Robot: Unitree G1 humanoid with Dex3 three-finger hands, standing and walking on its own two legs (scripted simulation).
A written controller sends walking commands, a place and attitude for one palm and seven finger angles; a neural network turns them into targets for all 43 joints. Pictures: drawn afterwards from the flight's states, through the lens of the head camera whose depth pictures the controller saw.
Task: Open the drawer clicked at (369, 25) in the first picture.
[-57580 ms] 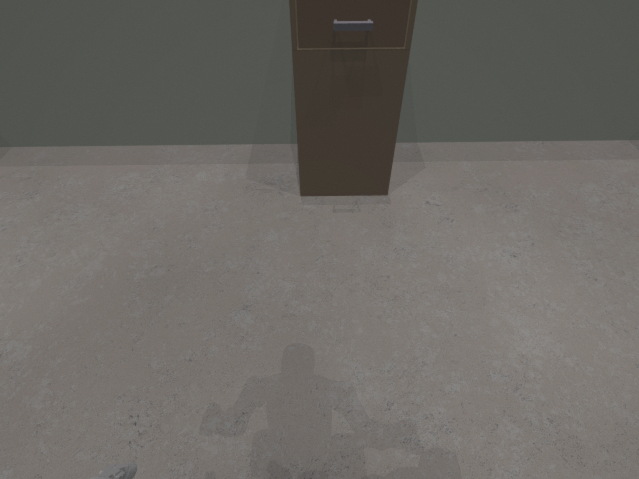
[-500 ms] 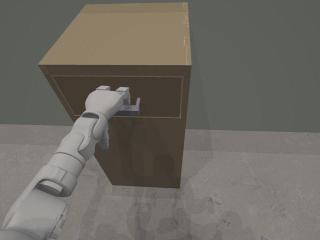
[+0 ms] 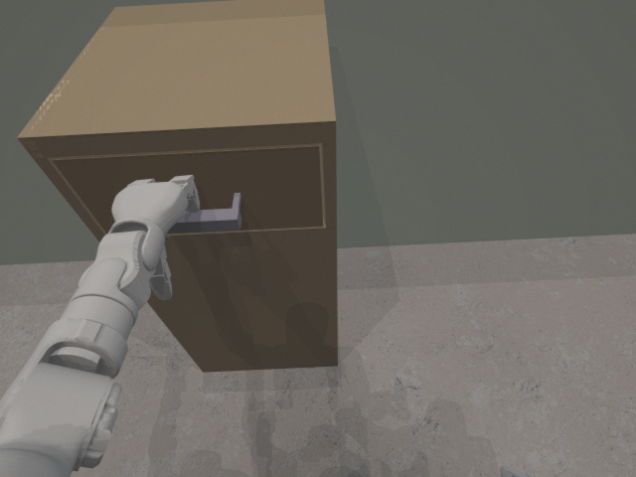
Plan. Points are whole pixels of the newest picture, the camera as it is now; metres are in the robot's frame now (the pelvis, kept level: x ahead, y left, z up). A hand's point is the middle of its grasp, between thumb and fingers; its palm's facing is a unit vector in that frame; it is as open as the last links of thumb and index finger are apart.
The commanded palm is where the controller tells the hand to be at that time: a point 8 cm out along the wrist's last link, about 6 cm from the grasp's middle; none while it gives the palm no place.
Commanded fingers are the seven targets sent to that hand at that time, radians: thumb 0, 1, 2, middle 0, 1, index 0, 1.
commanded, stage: lower the fingers behind the handle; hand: left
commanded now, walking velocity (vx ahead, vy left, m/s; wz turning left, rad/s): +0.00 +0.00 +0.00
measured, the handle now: (199, 210) +0.50 +0.20 +0.03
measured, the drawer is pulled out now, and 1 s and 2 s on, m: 0.00 0.00 0.00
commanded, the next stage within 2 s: lift the fingers back up to retry in 1.28 s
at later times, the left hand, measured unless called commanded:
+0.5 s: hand (179, 225) +0.45 +0.21 +0.05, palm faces -0.03 -0.01 -1.00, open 13.7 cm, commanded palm +0.43 +0.22 +0.09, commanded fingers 0.00 -0.50 0.30 -0.30 -1.20 -0.30 -1.20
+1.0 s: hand (181, 230) +0.45 +0.21 +0.04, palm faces +0.01 +0.02 -1.00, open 13.8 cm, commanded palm +0.43 +0.22 +0.06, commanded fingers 0.00 -0.50 0.30 -0.30 -1.20 -0.30 -1.20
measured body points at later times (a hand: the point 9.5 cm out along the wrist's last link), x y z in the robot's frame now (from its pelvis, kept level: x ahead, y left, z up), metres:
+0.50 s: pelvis +0.00 +0.02 -0.01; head +0.05 -0.01 +0.44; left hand +0.45 +0.21 +0.10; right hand +0.06 -0.24 -0.15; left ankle -0.02 +0.11 -0.73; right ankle +0.00 -0.08 -0.73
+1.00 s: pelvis -0.01 +0.02 -0.02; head +0.05 +0.01 +0.43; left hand +0.45 +0.21 +0.09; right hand +0.05 -0.25 -0.15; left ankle -0.02 +0.11 -0.73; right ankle +0.00 -0.08 -0.73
